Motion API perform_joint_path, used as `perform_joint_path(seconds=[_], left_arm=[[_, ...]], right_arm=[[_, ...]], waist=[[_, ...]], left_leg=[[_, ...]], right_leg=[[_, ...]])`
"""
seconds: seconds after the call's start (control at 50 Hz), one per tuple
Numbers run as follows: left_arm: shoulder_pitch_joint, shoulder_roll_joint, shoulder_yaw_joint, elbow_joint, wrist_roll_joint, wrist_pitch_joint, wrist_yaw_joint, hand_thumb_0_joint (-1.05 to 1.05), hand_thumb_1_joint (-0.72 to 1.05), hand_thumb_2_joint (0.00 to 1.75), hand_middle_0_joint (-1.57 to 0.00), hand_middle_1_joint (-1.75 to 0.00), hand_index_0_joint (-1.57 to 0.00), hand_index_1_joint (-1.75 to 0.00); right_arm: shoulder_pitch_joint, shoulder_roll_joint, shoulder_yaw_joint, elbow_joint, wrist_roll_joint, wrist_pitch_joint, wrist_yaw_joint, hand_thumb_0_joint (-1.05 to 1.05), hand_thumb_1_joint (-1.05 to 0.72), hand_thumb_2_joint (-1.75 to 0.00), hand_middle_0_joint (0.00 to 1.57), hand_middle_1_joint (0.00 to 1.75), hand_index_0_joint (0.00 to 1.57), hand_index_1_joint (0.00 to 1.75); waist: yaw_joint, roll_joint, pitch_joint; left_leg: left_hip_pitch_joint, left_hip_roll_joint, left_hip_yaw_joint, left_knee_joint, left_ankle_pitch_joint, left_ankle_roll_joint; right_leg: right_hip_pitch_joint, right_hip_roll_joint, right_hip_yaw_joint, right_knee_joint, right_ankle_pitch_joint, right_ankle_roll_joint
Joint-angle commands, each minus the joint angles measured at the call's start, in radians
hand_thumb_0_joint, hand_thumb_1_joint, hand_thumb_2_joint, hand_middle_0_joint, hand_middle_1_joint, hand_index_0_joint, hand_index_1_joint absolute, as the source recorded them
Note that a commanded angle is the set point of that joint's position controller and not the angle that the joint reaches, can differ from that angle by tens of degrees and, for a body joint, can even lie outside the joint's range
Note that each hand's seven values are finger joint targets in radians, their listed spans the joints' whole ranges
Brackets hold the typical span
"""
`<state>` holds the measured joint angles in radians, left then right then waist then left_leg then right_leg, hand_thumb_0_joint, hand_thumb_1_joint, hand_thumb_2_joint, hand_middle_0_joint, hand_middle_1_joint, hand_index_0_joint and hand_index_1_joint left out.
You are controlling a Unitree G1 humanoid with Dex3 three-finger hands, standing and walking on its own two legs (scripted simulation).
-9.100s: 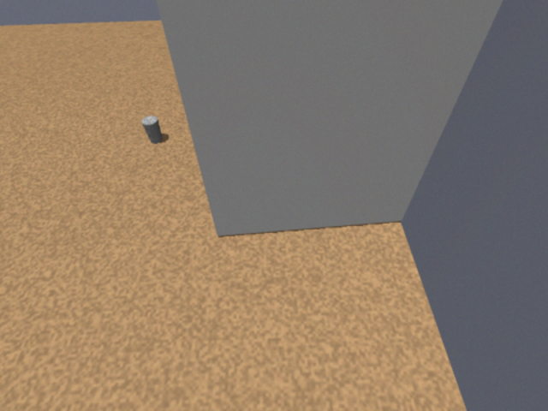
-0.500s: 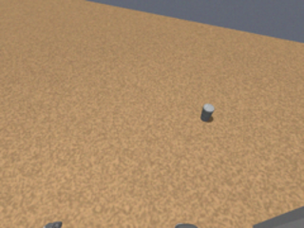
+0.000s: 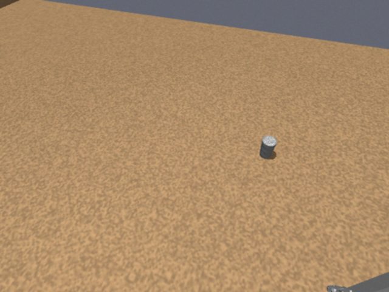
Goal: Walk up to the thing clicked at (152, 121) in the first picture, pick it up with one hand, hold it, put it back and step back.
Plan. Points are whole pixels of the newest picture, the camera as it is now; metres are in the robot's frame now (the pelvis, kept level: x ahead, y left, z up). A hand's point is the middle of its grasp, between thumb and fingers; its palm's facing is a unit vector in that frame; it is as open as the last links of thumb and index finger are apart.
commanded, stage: walk up
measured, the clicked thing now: (267, 147) +1.02 -0.44 -0.71
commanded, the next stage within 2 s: stand in 0.14 s
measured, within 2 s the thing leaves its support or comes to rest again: neither
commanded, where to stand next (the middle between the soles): +0.04 -0.01 m, yaw +2 degrees
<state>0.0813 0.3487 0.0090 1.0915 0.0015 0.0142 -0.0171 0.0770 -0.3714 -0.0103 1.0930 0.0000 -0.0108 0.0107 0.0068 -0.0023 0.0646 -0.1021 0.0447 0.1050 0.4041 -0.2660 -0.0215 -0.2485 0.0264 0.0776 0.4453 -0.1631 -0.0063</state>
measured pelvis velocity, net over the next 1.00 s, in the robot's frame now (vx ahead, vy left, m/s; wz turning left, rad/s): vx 0.01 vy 0.00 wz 0.05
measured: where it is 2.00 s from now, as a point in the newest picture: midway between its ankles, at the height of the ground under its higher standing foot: outside the picture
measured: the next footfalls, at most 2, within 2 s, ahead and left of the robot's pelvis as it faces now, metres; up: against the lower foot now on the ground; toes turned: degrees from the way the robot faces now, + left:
none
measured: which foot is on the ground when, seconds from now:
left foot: down 0.00-1.00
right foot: down 0.00-1.00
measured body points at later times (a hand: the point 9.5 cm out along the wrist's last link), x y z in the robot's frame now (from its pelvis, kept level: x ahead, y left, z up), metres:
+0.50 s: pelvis +0.01 +0.00 +0.01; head +0.02 -0.01 +0.46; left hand +0.10 +0.30 -0.12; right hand +0.09 -0.30 -0.13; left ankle -0.03 +0.13 -0.74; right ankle +0.05 -0.11 -0.74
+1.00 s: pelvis +0.01 +0.00 +0.01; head +0.02 +0.00 +0.46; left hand +0.08 +0.31 -0.12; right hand +0.10 -0.29 -0.13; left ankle -0.03 +0.13 -0.74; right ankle +0.05 -0.11 -0.74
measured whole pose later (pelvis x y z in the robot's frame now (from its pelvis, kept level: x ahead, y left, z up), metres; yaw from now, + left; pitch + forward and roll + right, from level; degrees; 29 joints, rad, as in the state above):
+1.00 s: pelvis +0.01 +0.00 +0.01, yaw +3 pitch -2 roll +0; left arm 0.10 0.34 0.00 1.14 0.00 -0.01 0.00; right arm 0.11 -0.36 -0.01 1.13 -0.01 0.00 0.01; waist 0.00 0.01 0.04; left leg -0.04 0.03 0.06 0.29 -0.22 -0.02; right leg -0.17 0.01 0.03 0.33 -0.13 0.00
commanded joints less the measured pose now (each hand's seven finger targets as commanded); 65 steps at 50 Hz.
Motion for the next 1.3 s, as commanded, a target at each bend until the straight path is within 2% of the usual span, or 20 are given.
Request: perform_joint_path(seconds=[0.0,0.1,0.12,0.16,0.2,0.24,0.28,0.3,0.34,0.48,0.58,0.74,0.84,0.96,1.1,1.28], left_arm=[[-0.046,0.220,0.049,-0.058,0.003,-0.023,0.016,0.00,0.90,0.90,-0.20,-0.30,-0.20,-0.30],[-0.042,0.213,0.048,-0.060,0.005,-0.019,0.015,0.00,0.90,0.90,-0.20,-0.30,-0.20,-0.30],[-0.062,0.190,0.038,-0.046,0.003,-0.031,0.016,0.00,0.90,0.90,-0.20,-0.30,-0.20,-0.30],[-0.058,0.211,0.041,-0.036,0.004,-0.040,0.018,0.00,0.90,0.90,-0.20,-0.30,-0.20,-0.30],[-0.063,0.215,0.040,-0.028,0.006,-0.044,0.020,0.00,0.90,0.90,-0.20,-0.30,-0.20,-0.30],[-0.064,0.216,0.040,-0.022,0.005,-0.046,0.022,0.00,0.90,0.90,-0.20,-0.30,-0.20,-0.30],[-0.066,0.215,0.038,-0.021,0.003,-0.049,0.023,0.00,0.90,0.90,-0.20,-0.30,-0.20,-0.30],[-0.074,0.219,0.039,-0.021,0.001,-0.048,0.025,0.00,0.90,0.90,-0.20,-0.30,-0.20,-0.30],[-0.071,0.212,0.038,-0.017,0.002,-0.050,0.026,0.00,0.90,0.90,-0.20,-0.30,-0.20,-0.30],[-0.065,0.213,0.039,-0.010,0.001,-0.050,0.025,0.00,0.90,0.90,-0.20,-0.30,-0.20,-0.30],[-0.055,0.209,0.036,-0.014,0.002,-0.051,0.024,0.00,0.90,0.90,-0.20,-0.30,-0.20,-0.30],[-0.037,0.212,0.032,-0.009,0.002,-0.052,0.026,0.00,0.90,0.90,-0.20,-0.30,-0.20,-0.30],[-0.028,0.205,0.030,-0.008,0.004,-0.052,0.028,0.00,0.90,0.90,-0.20,-0.30,-0.20,-0.30],[-0.033,0.209,0.031,-0.007,0.003,-0.049,0.028,0.00,0.90,0.90,-0.20,-0.30,-0.20,-0.30],[-0.030,0.211,0.032,-0.009,0.004,-0.048,0.027,0.00,0.90,0.90,-0.20,-0.30,-0.20,-0.30],[-0.023,0.206,0.029,-0.010,0.006,-0.049,0.027,0.00,0.90,0.90,-0.20,-0.30,-0.20,-0.30]], right_arm=[[-0.039,-0.229,-0.052,-0.047,-0.006,-0.027,-0.020,0.00,-0.90,-0.90,0.20,0.30,0.20,0.30],[-0.046,-0.225,-0.056,-0.052,-0.006,-0.026,-0.022,0.00,-0.90,-0.90,0.20,0.30,0.20,0.30],[-0.047,-0.193,-0.041,-0.042,-0.008,-0.019,-0.020,0.00,-0.90,-0.90,0.20,0.30,0.20,0.30],[-0.057,-0.186,-0.038,-0.040,-0.007,-0.018,-0.018,0.00,-0.90,-0.90,0.20,0.30,0.20,0.30],[-0.047,-0.197,-0.042,-0.033,-0.006,-0.018,-0.018,0.00,-0.90,-0.90,0.20,0.30,0.20,0.30],[-0.032,-0.198,-0.042,-0.022,-0.007,-0.018,-0.016,0.00,-0.90,-0.90,0.20,0.30,0.20,0.30],[-0.020,-0.198,-0.040,-0.014,-0.010,-0.018,-0.016,0.00,-0.90,-0.90,0.20,0.30,0.20,0.30],[-0.016,-0.189,-0.038,-0.012,-0.011,-0.018,-0.015,0.00,-0.90,-0.90,0.20,0.30,0.20,0.30],[-0.015,-0.192,-0.039,-0.011,-0.011,-0.016,-0.014,0.00,-0.90,-0.90,0.20,0.30,0.20,0.30],[-0.006,-0.185,-0.038,-0.014,-0.014,-0.016,-0.012,0.00,-0.90,-0.90,0.20,0.30,0.20,0.30],[-0.004,-0.190,-0.040,-0.016,-0.014,-0.021,-0.014,0.00,-0.90,-0.90,0.20,0.30,0.20,0.30],[-0.007,-0.190,-0.039,-0.014,-0.011,-0.016,-0.014,0.00,-0.90,-0.90,0.20,0.30,0.20,0.30],[-0.002,-0.193,-0.040,-0.015,-0.012,-0.015,-0.016,0.00,-0.90,-0.90,0.20,0.30,0.20,0.30],[-0.008,-0.187,-0.038,-0.020,-0.012,-0.014,-0.016,0.00,-0.90,-0.90,0.20,0.30,0.20,0.30],[0.002,-0.187,-0.036,-0.021,-0.011,-0.016,-0.017,0.00,-0.90,-0.90,0.20,0.30,0.20,0.30],[-0.003,-0.194,-0.037,-0.023,-0.011,-0.015,-0.016,0.00,-0.90,-0.90,0.20,0.30,0.20,0.30]], waist=[[-0.009,-0.006,-0.102],[-0.007,0.008,-0.110],[-0.015,0.057,-0.134],[-0.010,0.017,-0.123],[-0.018,-0.007,-0.144],[-0.020,-0.030,-0.125],[-0.024,-0.012,-0.117],[-0.024,-0.014,-0.102],[-0.023,-0.017,-0.119],[-0.018,-0.021,-0.082],[-0.018,-0.001,-0.117],[-0.018,-0.004,-0.111],[-0.020,0.012,-0.119],[-0.017,0.000,-0.088],[-0.016,0.002,-0.093],[-0.010,0.002,-0.092]], left_leg=[[0.001,0.120,-0.092,-0.109,0.076,0.056],[0.026,0.122,-0.073,-0.105,0.123,0.056],[-0.017,0.114,-0.116,-0.132,0.128,0.041],[0.004,0.105,-0.111,-0.140,0.088,0.036],[0.037,0.104,-0.113,-0.136,0.131,0.034],[0.053,0.100,-0.112,-0.143,0.110,0.032],[0.049,0.103,-0.112,-0.143,0.139,0.030],[0.036,0.102,-0.117,-0.154,0.107,0.028],[0.042,0.106,-0.119,-0.151,0.121,0.031],[0.020,0.103,-0.128,-0.168,0.062,0.032],[0.044,0.107,-0.129,-0.160,0.138,0.029],[0.060,0.104,-0.130,-0.155,0.133,0.033],[0.053,0.109,-0.128,-0.152,0.187,0.036],[0.036,0.105,-0.132,-0.167,0.130,0.035],[0.032,0.107,-0.135,-0.169,0.153,0.035],[0.043,0.105,-0.138,-0.168,0.150,0.038]], right_leg=[[0.059,-0.102,0.084,-0.046,0.187,-0.035],[0.064,-0.099,0.071,-0.034,0.247,-0.032],[0.133,-0.122,0.078,-0.068,0.237,-0.028],[0.125,-0.132,0.094,-0.096,0.211,-0.025],[0.137,-0.136,0.087,-0.107,0.246,-0.024],[0.110,-0.138,0.092,-0.129,0.210,-0.021],[0.110,-0.140,0.088,-0.132,0.243,-0.021],[0.111,-0.137,0.085,-0.139,0.192,-0.020],[0.126,-0.140,0.082,-0.137,0.217,-0.018],[0.098,-0.134,0.079,-0.163,0.106,-0.014],[0.119,-0.138,0.068,-0.144,0.203,-0.016],[0.102,-0.137,0.062,-0.148,0.191,-0.011],[0.130,-0.144,0.057,-0.133,0.261,-0.016],[0.115,-0.140,0.054,-0.145,0.193,-0.014],[0.138,-0.146,0.058,-0.139,0.224,-0.019],[0.125,-0.143,0.049,-0.145,0.200,-0.014]])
